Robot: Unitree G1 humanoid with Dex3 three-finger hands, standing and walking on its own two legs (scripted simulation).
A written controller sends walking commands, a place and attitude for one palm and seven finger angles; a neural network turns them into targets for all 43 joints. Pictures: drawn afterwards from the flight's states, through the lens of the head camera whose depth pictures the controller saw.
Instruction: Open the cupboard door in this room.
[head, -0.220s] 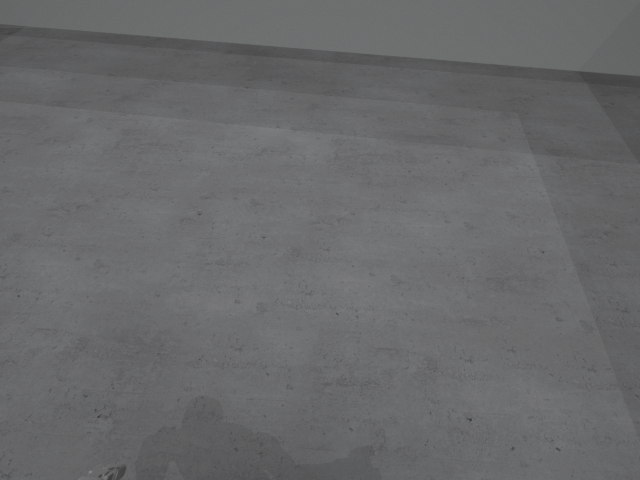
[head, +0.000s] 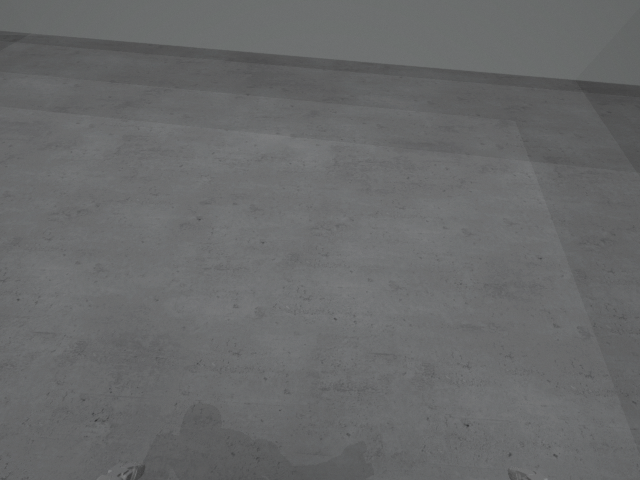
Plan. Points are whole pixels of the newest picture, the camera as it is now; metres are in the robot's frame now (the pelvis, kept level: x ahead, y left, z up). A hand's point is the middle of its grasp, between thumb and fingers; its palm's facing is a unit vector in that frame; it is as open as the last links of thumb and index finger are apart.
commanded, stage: stand and wait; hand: left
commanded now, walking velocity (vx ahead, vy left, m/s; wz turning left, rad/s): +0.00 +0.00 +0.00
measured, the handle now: out of the picture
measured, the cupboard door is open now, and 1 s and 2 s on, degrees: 0 0 0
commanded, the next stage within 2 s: turn or walk to find it in 0.68 s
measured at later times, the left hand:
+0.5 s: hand out of the picture +0.06 +0.24 -0.15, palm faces -0.02 -0.94 -0.34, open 7.4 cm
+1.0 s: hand out of the picture +0.03 +0.22 -0.17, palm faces +0.05 -0.96 -0.27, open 7.4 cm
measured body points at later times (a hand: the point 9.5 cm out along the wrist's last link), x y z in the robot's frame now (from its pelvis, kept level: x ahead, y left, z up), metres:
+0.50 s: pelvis -0.01 -0.01 +0.00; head -0.01 -0.01 +0.45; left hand +0.06 +0.29 -0.13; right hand +0.06 -0.31 -0.13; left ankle -0.02 +0.12 -0.74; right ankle -0.01 -0.12 -0.74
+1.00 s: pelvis -0.03 +0.00 -0.01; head -0.01 +0.01 +0.44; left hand +0.02 +0.27 -0.15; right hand +0.04 -0.27 -0.15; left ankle -0.02 +0.12 -0.74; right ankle -0.01 -0.12 -0.74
